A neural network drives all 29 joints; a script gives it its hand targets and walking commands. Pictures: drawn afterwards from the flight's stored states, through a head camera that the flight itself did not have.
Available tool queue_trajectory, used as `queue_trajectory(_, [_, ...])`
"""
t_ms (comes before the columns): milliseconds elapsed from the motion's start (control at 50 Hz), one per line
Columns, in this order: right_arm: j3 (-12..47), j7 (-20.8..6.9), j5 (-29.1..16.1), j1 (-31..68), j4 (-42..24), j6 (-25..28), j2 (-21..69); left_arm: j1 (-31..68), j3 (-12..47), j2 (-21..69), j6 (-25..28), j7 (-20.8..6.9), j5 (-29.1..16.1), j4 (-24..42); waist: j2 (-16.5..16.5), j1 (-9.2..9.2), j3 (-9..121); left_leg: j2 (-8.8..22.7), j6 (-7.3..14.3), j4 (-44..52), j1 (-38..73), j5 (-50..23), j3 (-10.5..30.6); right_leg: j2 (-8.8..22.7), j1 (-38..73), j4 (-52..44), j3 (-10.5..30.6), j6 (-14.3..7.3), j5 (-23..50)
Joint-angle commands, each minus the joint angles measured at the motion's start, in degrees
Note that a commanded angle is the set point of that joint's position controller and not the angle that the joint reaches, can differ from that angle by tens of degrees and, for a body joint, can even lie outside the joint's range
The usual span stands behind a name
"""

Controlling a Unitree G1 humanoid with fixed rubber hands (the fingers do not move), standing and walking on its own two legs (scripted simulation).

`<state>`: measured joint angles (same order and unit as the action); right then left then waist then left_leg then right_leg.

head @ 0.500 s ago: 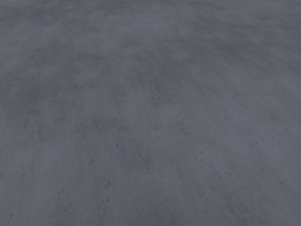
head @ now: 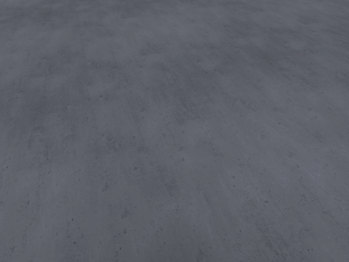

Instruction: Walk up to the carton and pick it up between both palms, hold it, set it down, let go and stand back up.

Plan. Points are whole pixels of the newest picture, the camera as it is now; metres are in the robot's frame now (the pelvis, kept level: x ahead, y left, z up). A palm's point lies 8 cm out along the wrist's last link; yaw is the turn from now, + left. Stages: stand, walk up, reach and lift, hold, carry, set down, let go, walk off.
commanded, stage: stand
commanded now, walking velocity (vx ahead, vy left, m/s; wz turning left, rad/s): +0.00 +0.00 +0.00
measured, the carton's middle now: out of the picture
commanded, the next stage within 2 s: walk up in 0.38 s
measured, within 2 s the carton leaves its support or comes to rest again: neither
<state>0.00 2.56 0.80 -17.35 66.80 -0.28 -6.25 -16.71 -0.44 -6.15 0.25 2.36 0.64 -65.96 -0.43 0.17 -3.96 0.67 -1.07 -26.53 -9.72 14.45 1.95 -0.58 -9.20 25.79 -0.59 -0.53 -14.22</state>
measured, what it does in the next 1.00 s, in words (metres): steps on the spot: right foot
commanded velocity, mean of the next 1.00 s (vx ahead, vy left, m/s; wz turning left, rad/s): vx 0.00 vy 0.00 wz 0.00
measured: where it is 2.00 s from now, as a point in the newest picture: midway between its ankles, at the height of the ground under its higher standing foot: outside the picture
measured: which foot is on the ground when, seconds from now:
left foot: down 0.00-0.92, up 0.94-1.00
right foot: down 0.00-0.70, up 0.72-0.90, down 0.92-1.00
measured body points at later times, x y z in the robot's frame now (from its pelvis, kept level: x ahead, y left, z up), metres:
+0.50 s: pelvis +0.00 +0.00 +0.00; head +0.02 -0.01 +0.45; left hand -0.02 +0.20 -0.16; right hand -0.03 -0.21 -0.17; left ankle +0.00 +0.13 -0.74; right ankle +0.00 -0.11 -0.74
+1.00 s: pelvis -0.07 -0.06 -0.03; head -0.05 -0.11 +0.41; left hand +0.09 +0.21 -0.13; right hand +0.03 -0.37 -0.17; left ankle -0.02 +0.10 -0.70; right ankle -0.05 -0.20 -0.74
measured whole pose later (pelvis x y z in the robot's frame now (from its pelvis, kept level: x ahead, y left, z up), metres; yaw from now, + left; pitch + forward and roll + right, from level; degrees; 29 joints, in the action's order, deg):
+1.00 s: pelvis -0.07 -0.06 -0.03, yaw -15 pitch -4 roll +1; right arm -4.5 3.6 2.7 -2.2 50.2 -3.1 -19.8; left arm -9.3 -4.7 -15.3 -2.8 -1.9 0.3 -50.1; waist -5.8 2.6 -6.5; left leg 6.5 -0.5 -59.2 -24.0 36.8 -1.9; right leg 1.7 -22.3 45.9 2.7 2.2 -19.9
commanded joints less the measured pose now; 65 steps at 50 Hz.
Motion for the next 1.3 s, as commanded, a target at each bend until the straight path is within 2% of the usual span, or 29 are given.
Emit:
queue_trajectory(0, [-0.7, 0.1, 0.0, -3.8, -0.8, 0.5, -3.9, -5.3, -0.6, -4.3, 0.3, 0.3, -0.1, 0.5, -0.3, 0.13, -1.9, 3.2, 1.6, 5.0, -1.6, -6.7, 2.9, 4.4, -2.4, -5.7, 4.6, -1.9, 6.1])
queue_trajectory(540, [-0.9, 0.2, 0.0, -5.0, -0.8, 0.4, -4.7, -5.5, -0.6, -4.5, 0.6, 0.2, 0.0, 0.2, 0.2, -0.02, -1.6, 3.2, 1.6, 5.1, -0.9, -6.7, 2.7, 4.8, -2.4, -6.2, 5.1, -2.0, 5.3])
queue_trajectory(560, [-3.4, 1.4, 0.4, 5.3, -5.7, 1.0, -15.4, 4.7, -4.4, -16.7, 0.5, 0.2, 0.2, 6.7, 0.0, 0.03, -1.7, 3.7, 4.9, -2.7, 0.8, -17.7, -1.4, 4.6, -8.7, 2.7, 6.8, -3.5, 23.2])
queue_trajectory(580, [-3.9, 1.8, 0.4, 5.1, -6.5, 1.2, -16.1, 4.0, -5.0, -17.1, 0.5, 0.3, 0.4, 7.4, -0.3, 0.52, 2.3, 5.0, 6.4, -6.4, 4.0, -23.3, -1.6, 4.6, -10.6, 6.2, 7.0, -4.1, 28.6])
queue_trajectory(620, [-4.3, 2.2, 0.6, 1.3, -7.2, 0.9, -13.5, 4.5, -5.6, -14.8, -0.1, 0.3, 1.4, 9.4, -0.2, -1.03, 6.1, 8.1, 9.1, -8.4, 3.6, -21.1, 1.1, 4.3, -11.3, 12.2, 6.8, -4.5, 27.1])
queue_trajectory(640, [-4.7, 2.5, 0.6, -0.1, -7.6, 0.6, -13.3, 4.5, -5.8, -13.7, -0.5, 0.2, 1.7, 10.5, -1.8, -2.10, 7.6, 11.3, 11.7, -6.7, 3.4, -19.4, 4.4, 2.8, -12.7, 18.6, 5.9, -4.0, 23.2])
queue_trajectory(660, [-5.2, 2.8, 0.7, -0.3, -8.7, 0.2, -14.6, 3.7, -5.9, -12.0, -1.3, 0.1, 2.1, 11.6, -5.5, -3.13, 7.9, 18.1, 16.1, -1.8, 3.0, -20.4, 9.9, 0.0, -15.5, 28.2, 2.7, -2.1, 12.0])
queue_trajectory(680, [-5.4, 3.1, 1.3, 0.4, -9.4, 0.1, -16.1, 4.5, -6.0, -11.3, -2.1, 0.1, 2.8, 12.4, -12.0, -3.74, 6.6, 26.7, 21.0, 4.7, 2.6, -27.0, 15.9, -0.6, -20.7, 38.5, 1.4, 0.6, -17.5])
queue_trajectory(700, [-5.9, 3.5, 1.3, 1.9, -10.3, 0.4, -17.8, 3.7, -6.1, -11.2, -3.3, 0.3, 3.7, 13.5, -11.2, -3.29, 4.2, 30.8, 23.5, 6.6, 1.1, -28.1, 17.5, 2.5, -23.4, 45.1, 5.1, 1.5, -22.8])
queue_trajectory(720, [-5.8, 3.9, 1.5, 4.7, -11.8, 0.4, -18.3, 3.2, -6.4, -12.1, -4.0, 0.1, 3.9, 14.3, -10.2, -1.92, 2.2, 31.1, 23.3, 7.0, -2.4, -28.7, 15.4, 4.2, -22.6, 47.9, 7.8, 2.2, -23.6])
queue_trajectory(760, [-5.7, 3.8, 2.2, 12.4, -14.5, 0.4, -18.2, 2.8, -7.0, -12.8, -4.4, -0.9, 3.0, 15.7, -8.0, 1.31, 0.2, 26.2, 18.7, 4.4, -6.9, -25.1, 7.5, 7.8, -19.3, 42.5, 10.6, 2.7, -19.8])
queue_trajectory(820, [-6.1, 2.5, 3.2, 16.8, -18.0, 0.0, -19.2, 1.3, -6.6, -12.3, -4.2, -3.3, 1.6, 16.7, -11.8, 3.24, 3.5, 18.9, 11.5, -2.0, -6.0, -21.4, -4.3, 7.0, -11.2, 24.3, 4.4, 2.5, -11.0])
queue_trajectory(840, [-6.2, 2.0, 3.3, 16.8, -18.4, -0.3, -19.7, 0.7, -6.3, -12.5, -3.9, -4.0, 1.0, 16.7, -10.1, 3.24, 5.4, 17.0, 9.9, -5.6, -7.1, -19.5, -7.0, 5.2, -6.2, 18.6, 0.8, 2.1, -7.5])
queue_trajectory(860, [-6.0, 1.7, 3.2, 17.2, -18.6, -0.9, -20.1, -1.3, -6.4, -13.1, -3.4, -4.6, 0.5, 15.9, -5.8, 4.91, 7.0, 14.6, 8.6, -11.8, -9.2, -15.5, -9.5, 3.0, -0.4, 10.7, -1.8, 1.1, -0.5])
queue_trajectory(880, [-5.5, 1.1, 3.3, 16.0, -18.5, -1.6, -18.7, -4.1, -6.6, -14.7, -2.9, -4.9, 0.2, 14.8, 3.3, 5.94, 6.7, 9.1, 7.2, -22.7, -12.4, -8.1, -12.3, 0.5, 2.9, 2.7, -1.4, -0.1, 5.7])
queue_trajectory(900, [-4.3, 0.3, 2.3, 15.3, -20.2, -2.1, -14.6, -5.1, -7.2, -20.3, -2.6, -4.8, -0.3, 14.9, 21.8, 6.28, 4.5, 0.8, 3.6, -34.4, -24.6, 21.9, -12.8, 8.0, 5.3, -2.2, 14.4, -4.0, 22.6])
queue_trajectory(920, [-4.0, 0.3, 1.5, 12.2, -21.3, -2.8, -12.1, -1.3, -7.0, -23.7, -2.7, -4.5, -0.9, 17.1, 25.7, 4.06, 1.9, -0.9, 1.1, -42.7, -27.3, 32.5, -7.8, 17.9, -2.7, -7.8, 30.2, -10.4, 31.0])
queue_trajectory(940, [-3.8, 1.1, 1.2, 12.0, -22.0, -3.1, -13.1, 0.7, -7.4, -27.4, -2.9, -3.8, -1.3, 17.6, 27.1, 5.03, 2.1, -0.6, 1.0, -46.4, -23.6, 33.2, -1.4, 19.7, -9.5, -12.4, 34.3, -15.4, 22.4])
queue_trajectory(960, [-3.3, 1.3, 0.4, 13.7, -22.5, -2.5, -14.6, 4.1, -7.4, -26.8, -3.2, -3.1, -1.3, 19.2, 25.1, 4.47, 0.5, 0.3, 1.4, -47.2, -23.1, 28.8, 0.5, 17.0, -10.1, -11.8, 32.6, -15.9, 17.1])
queue_trajectory(1000, [-3.4, 1.1, -0.8, 11.4, -20.8, -1.0, -16.2, 9.3, -6.8, -24.2, -3.6, -2.4, 0.1, 21.8, 16.1, 1.48, 1.5, 0.5, 2.0, -44.3, -21.7, 18.4, -0.3, 11.0, -9.2, -5.7, 22.0, -13.0, 20.5])
queue_trajectory(1020, [-3.6, 0.7, -1.1, 8.6, -20.2, -0.7, -17.0, 10.0, -6.6, -23.0, -3.5, -2.6, 0.6, 23.0, 14.4, 0.37, 3.6, 0.2, 2.2, -40.9, -19.8, 14.4, -1.4, 9.2, -7.7, -3.4, 20.1, -12.1, 23.8])
queue_trajectory(1060, [-3.8, 0.3, -1.2, 8.1, -20.9, 0.2, -16.9, 8.7, -5.7, -20.4, -3.3, -3.7, 1.1, 23.9, 9.3, 0.93, 6.1, -1.9, 2.7, -34.7, -16.6, 10.8, -3.1, 8.2, -6.9, -3.2, 20.8, -11.4, 23.3])
queue_trajectory(1080, [-3.5, 0.2, -1.3, 8.2, -21.6, 0.3, -16.2, 7.3, -5.4, -20.3, -3.2, -4.3, 1.1, 24.0, 8.4, 1.73, 6.7, -2.0, 2.6, -30.5, -15.6, 10.7, -3.4, 9.0, -5.7, -3.3, 23.0, -12.1, 22.5])
queue_trajectory(1120, [-3.4, -0.2, -1.1, 9.8, -22.9, 0.9, -14.6, 7.1, -4.7, -19.7, -3.2, -4.5, 0.6, 25.7, 6.2, 1.92, 8.8, -2.6, 3.9, -19.6, -11.1, 6.7, -2.8, 9.4, -3.0, -2.0, 26.2, -10.6, 22.8])
queue_trajectory(1200, [-2.4, 0.6, -1.4, 4.0, -22.2, 0.9, -12.5, 7.2, -4.0, -19.8, -4.3, -5.5, 0.6, 25.5, 6.1, 0.08, 10.0, -5.1, 5.4, 2.6, 5.4, -3.0, -5.5, 5.2, -12.5, -3.3, 27.3, -5.0, 2.4])
queue_trajectory(1220, [-2.9, 1.3, -1.2, 0.9, -22.1, 0.8, -15.0, 6.1, -3.5, -19.2, -4.4, -5.5, 0.8, 24.9, 1.2, -1.29, 11.0, 1.8, 6.8, 6.9, 11.6, 1.6, 2.0, 1.2, -19.6, 1.3, 23.6, -1.5, -8.6])
queue_trajectory(1240, [-4.4, 1.7, -0.6, 1.2, -23.3, 0.7, -21.1, 4.0, -3.4, -17.0, -4.6, -5.4, 0.8, 25.3, -11.8, -1.05, 9.7, 20.5, 10.9, 14.9, 11.3, 15.6, 24.0, -6.7, -28.8, 20.9, 13.3, 2.4, -14.6])
queue_trajectory(1260, [-4.9, 2.3, -0.2, 4.4, -23.5, 0.4, -24.3, 5.8, -4.7, -21.2, -5.2, -4.5, 3.0, 25.5, -8.7, -1.47, 3.6, 32.0, 15.8, 20.8, 0.4, 17.3, 30.8, -2.0, -32.7, 36.9, 9.5, 5.8, -16.5])
queue_trajectory(1280, [-4.8, 2.7, 0.0, 7.6, -23.2, 0.9, -22.8, 6.5, -5.1, -22.7, -5.6, -4.8, 4.0, 24.7, -5.3, 0.08, -0.3, 30.4, 15.0, 21.3, -6.1, 16.7, 26.8, 0.7, -29.8, 42.3, 12.5, 6.0, -14.3])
